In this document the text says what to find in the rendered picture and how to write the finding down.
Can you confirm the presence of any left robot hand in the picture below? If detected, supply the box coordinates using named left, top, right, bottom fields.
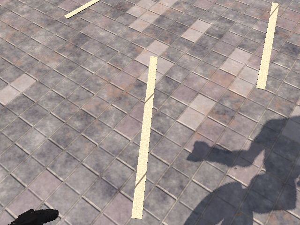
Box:
left=8, top=209, right=59, bottom=225

